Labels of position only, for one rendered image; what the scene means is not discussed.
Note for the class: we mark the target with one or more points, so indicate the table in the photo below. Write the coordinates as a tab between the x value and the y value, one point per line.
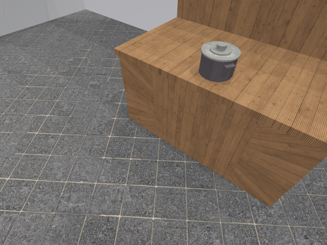
265	128

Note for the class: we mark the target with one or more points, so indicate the lid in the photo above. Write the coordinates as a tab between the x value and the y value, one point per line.
210	51

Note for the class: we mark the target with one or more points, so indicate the pot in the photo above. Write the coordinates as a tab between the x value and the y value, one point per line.
216	71

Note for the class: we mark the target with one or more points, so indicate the knob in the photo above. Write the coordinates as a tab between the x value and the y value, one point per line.
221	45

